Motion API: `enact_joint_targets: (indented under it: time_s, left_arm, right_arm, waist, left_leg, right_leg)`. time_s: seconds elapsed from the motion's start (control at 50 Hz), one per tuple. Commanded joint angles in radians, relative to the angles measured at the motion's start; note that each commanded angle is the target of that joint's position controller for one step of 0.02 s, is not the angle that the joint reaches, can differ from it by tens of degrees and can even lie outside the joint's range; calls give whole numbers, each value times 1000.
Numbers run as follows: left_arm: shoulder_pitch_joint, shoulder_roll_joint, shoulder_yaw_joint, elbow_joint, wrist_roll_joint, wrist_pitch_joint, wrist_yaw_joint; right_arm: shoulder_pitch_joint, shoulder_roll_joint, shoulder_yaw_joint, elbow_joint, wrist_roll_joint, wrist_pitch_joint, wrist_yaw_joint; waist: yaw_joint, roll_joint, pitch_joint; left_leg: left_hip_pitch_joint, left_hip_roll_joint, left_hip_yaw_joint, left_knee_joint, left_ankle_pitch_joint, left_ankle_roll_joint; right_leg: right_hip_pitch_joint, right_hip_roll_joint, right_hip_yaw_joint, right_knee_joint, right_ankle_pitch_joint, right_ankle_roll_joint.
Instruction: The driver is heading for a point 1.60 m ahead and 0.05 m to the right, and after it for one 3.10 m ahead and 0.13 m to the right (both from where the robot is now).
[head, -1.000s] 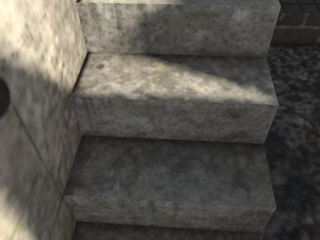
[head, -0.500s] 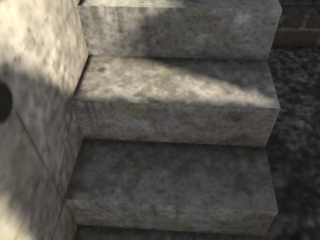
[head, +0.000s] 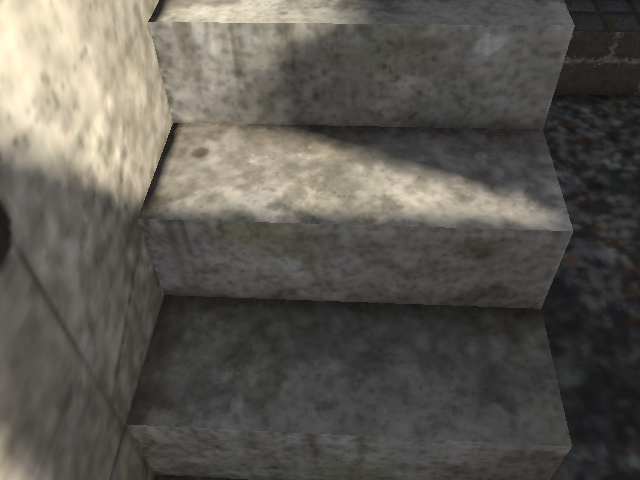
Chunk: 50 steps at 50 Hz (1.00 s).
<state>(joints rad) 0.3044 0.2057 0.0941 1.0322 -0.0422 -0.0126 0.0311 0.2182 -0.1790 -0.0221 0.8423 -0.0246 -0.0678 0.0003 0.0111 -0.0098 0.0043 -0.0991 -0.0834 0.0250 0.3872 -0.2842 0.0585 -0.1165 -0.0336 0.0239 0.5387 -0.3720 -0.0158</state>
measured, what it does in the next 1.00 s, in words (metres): stands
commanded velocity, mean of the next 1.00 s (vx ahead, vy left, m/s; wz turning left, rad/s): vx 0.49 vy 0.00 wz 0.00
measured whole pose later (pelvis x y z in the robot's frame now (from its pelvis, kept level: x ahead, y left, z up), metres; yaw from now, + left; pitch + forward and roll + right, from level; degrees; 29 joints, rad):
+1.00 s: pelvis -0.02 +0.00 +0.01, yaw +0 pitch -1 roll +2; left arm 0.28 0.21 0.07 1.00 -0.03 -0.02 0.05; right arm 0.21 -0.17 0.00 0.84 -0.04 -0.06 -0.01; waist 0.01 -0.02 0.02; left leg -0.09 -0.09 0.01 0.30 -0.20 0.06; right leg -0.07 -0.04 0.02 0.39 -0.30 0.01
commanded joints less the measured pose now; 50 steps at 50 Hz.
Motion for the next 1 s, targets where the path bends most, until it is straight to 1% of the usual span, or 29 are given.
enact_joint_targets:
  time_s: [0.02,0.08,0.14,0.16,0.2,0.22,0.24,0.26,0.3,0.34,0.4,0.42,0.46,0.5,0.52,0.56,0.6,0.64,0.66,0.7,0.76,0.78,0.8,0.84,0.86,0.88,0.94,0.96,1.0]
  left_arm:
    - [43,109,22,-27,4,-10,-6]
    - [45,99,22,-23,4,-10,-6]
    - [50,112,28,-20,3,-3,-1]
    - [41,117,26,-43,9,0,-14]
    - [27,132,30,-50,16,4,-26]
    - [9,135,31,-55,18,6,-31]
    - [-2,124,28,-63,16,6,-34]
    - [7,120,26,-63,13,4,-36]
    - [-9,132,27,-67,13,2,-37]
    - [-18,123,24,-72,16,0,-37]
    - [-29,123,22,-81,21,-2,-35]
    - [-19,134,25,-76,12,1,-29]
    - [-21,128,23,-82,15,2,-24]
    - [-24,128,22,-87,17,3,-22]
    - [-21,118,20,-78,36,4,-22]
    - [-9,135,24,-74,32,2,-22]
    - [-7,131,23,-72,28,2,-25]
    - [3,124,18,-66,29,2,-23]
    - [-3,129,18,-77,13,1,-23]
    - [-6,118,13,-84,16,0,-20]
    - [4,122,12,-86,19,-2,-16]
    - [13,134,15,-86,21,-4,-16]
    - [0,114,9,-79,14,-9,-3]
    - [-3,102,3,-78,10,-11,6]
    - [-3,94,0,-78,7,-9,11]
    - [8,98,0,-73,8,-9,14]
    - [21,112,1,-64,8,-11,15]
    - [-22,114,-7,-76,16,-18,23]
    - [-13,102,-16,-71,13,-24,24]
  right_arm:
    - [17,-86,-22,-47,4,-1,-2]
    - [-21,-77,-17,-52,4,5,-5]
    - [-26,-70,-12,-53,2,-5,0]
    - [-43,-36,6,-57,-10,-8,21]
    - [-31,-38,11,-51,-13,-11,30]
    - [-32,-36,15,-52,-9,-7,27]
    - [-48,-49,16,-54,-8,-2,28]
    - [-50,-51,19,-57,-10,2,26]
    - [-64,-57,21,-64,-16,7,24]
    - [-56,-53,23,-63,-16,6,23]
    - [-72,-48,25,-69,-18,5,24]
    - [-63,-50,23,-66,-17,4,21]
    - [-72,-46,24,-69,-16,3,22]
    - [-77,-44,25,-71,-17,2,22]
    - [-74,-20,32,-63,-15,5,20]
    - [-51,-38,29,-57,-12,2,18]
    - [-47,-45,29,-53,-10,2,19]
    - [-37,-41,27,-44,-11,9,20]
    - [-39,-65,21,-53,-17,8,23]
    - [-60,-58,22,-58,-19,9,26]
    - [-50,-55,21,-56,-19,5,27]
    - [-39,-48,23,-57,-19,1,27]
    - [-35,-73,11,-54,-9,0,5]
    - [-44,-68,10,-60,-9,1,-6]
    - [-47,-74,6,-57,-8,2,-4]
    - [-42,-71,5,-58,-8,2,-3]
    - [-23,-64,2,-56,-6,-4,3]
    - [-41,-72,2,-75,-13,-5,-14]
    - [-32,-69,3,-80,-14,-3,-23]
  waist:
    - [-7,27,-34]
    - [16,7,3]
    - [20,-19,-12]
    - [21,27,10]
    - [12,-2,-34]
    - [7,-24,-46]
    - [12,-8,-49]
    - [16,-15,-62]
    - [13,-22,-34]
    - [7,-28,-25]
    - [9,-8,6]
    - [5,-20,3]
    - [6,1,16]
    - [5,13,25]
    - [2,35,37]
    - [2,16,1]
    - [3,9,-19]
    - [-1,10,-8]
    - [1,-4,-7]
    - [4,14,24]
    - [1,18,36]
    - [-10,27,21]
    - [-7,-22,-4]
    - [-7,2,27]
    - [5,5,53]
    - [5,14,54]
    - [4,14,28]
    - [-3,10,5]
    - [-1,28,-21]
  left_leg:
    - [149,117,-95,13,643,75]
    - [95,115,-88,20,587,63]
    - [35,95,-71,48,550,39]
    - [-1,89,-73,35,622,13]
    - [40,99,-80,31,648,-7]
    - [73,102,-80,16,608,-16]
    - [83,105,-88,6,571,-15]
    - [90,106,-96,-19,530,-20]
    - [86,109,-98,-48,461,-29]
    - [75,109,-99,-80,376,-37]
    - [50,110,-103,-115,319,-41]
    - [52,110,-100,-114,288,-42]
    - [34,107,-102,-128,245,-43]
    - [25,107,-104,-135,230,-43]
    - [27,109,-117,-153,300,-54]
    - [68,120,-119,-143,394,-58]
    - [84,121,-119,-145,391,-57]
    - [79,123,-121,-155,346,-64]
    - [68,122,-117,-155,278,-58]
    - [35,116,-122,-174,197,-53]
    - [29,114,-124,-175,215,-48]
    - [45,108,-121,-166,211,-45]
    - [65,106,-113,-151,154,-35]
    - [34,101,-124,-161,91,-25]
    - [15,107,-132,-168,113,-21]
    - [16,106,-131,-163,145,-17]
    - [51,103,-120,-136,284,-14]
    - [89,116,-143,-108,319,6]
    - [107,129,-160,-100,314,23]
  right_leg:
    - [-92,-8,1,20,506,-49]
    - [-59,-7,6,-46,452,-45]
    - [24,-20,18,-70,560,-50]
    - [23,-50,41,-99,687,-36]
    - [47,-60,45,-114,747,-26]
    - [25,-61,55,-131,686,-30]
    - [28,-60,55,-155,662,-33]
    - [39,-64,61,-183,624,-29]
    - [31,-63,65,-214,554,-29]
    - [30,-68,76,-245,494,-26]
    - [25,-71,80,-269,445,-26]
    - [28,-66,73,-267,420,-29]
    - [22,-66,74,-274,381,-31]
    - [15,-65,74,-278,361,-32]
    - [9,-85,96,-302,430,-9]
    - [34,-87,90,-292,488,3]
    - [38,-84,85,-294,464,7]
    - [32,-85,86,-297,432,17]
    - [32,-67,63,-281,367,1]
    - [7,-63,62,-288,297,-6]
    - [-3,-64,59,-278,313,-6]
    - [-9,-67,61,-276,308,-8]
    - [1,-50,39,-260,268,-16]
    - [-24,-42,35,-247,218,-20]
    - [-27,-39,29,-236,224,-17]
    - [-26,-40,31,-226,249,-16]
    - [-19,-48,34,-201,336,-14]
    - [-52,-34,18,-169,342,-11]
    - [-58,-36,20,-155,337,-5]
